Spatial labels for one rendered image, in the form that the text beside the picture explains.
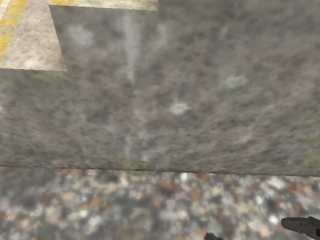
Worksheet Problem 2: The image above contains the robot right hand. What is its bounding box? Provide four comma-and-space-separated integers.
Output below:
281, 216, 320, 240

